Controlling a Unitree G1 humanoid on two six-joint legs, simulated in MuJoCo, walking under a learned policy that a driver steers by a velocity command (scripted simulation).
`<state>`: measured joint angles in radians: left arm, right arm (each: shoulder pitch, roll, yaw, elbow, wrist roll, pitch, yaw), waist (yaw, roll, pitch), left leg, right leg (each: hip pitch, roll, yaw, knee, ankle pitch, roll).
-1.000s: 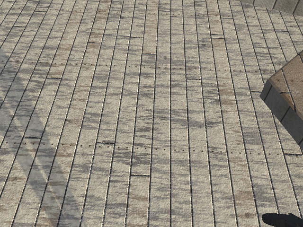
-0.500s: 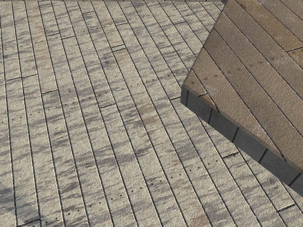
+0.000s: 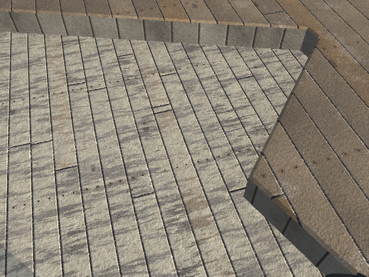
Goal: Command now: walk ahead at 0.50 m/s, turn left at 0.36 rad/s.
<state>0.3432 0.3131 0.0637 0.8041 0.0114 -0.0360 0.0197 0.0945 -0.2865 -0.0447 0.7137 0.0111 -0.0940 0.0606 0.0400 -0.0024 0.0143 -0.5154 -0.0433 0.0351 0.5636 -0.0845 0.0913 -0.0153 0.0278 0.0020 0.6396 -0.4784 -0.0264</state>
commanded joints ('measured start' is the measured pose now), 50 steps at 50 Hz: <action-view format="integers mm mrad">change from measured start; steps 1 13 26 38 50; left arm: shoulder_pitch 53 -271 16 -131 -40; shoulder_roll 90 40 123 129 76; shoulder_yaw -5 -16 41 22 -20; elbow -104 -207 -127 -36 32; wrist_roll -5 8 -17 -19 10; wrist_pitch -62 -68 -84 -39 36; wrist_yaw -15 -14 -29 -22 -6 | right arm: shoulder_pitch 335 208 307 101 -42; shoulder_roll -200 -180 -149 -54 -81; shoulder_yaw -68 -60 -32 -12 -17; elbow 4 -34 -37 -74 -95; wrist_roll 20 11 23 -12 -23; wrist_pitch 0 32 37 68 96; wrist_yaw -12 -69 -74 -59 -53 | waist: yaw -141 -84 47 -26 10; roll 200 62 -147 -106 96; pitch -378 -20 -172 -110 -78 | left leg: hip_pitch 933 242 -262 158 289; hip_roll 361 112 12 60 158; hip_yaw -851 -303 -239 -73 -226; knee -236 -330 709 93 -145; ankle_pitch -260 144 -429 1 -5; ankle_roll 298 141 -78 -122 14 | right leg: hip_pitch -715 -524 248 -156 -236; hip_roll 37 -59 -406 -225 -83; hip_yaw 129 51 690 81 22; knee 739 33 -332 -345 -198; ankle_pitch -50 479 68 940 227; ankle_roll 35 105 -233 -165 52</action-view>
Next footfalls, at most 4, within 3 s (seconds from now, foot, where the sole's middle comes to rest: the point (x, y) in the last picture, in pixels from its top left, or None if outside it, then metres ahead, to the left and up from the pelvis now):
0.46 right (218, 272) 0.48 -0.06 -0.75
0.86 left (142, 263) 0.50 0.20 -0.75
2.06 right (181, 166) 0.91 0.08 -0.75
2.66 left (110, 128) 1.11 0.42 -0.75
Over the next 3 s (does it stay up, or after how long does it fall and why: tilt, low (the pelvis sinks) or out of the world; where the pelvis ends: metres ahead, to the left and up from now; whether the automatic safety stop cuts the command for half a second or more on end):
stays up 1.15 0.34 0.03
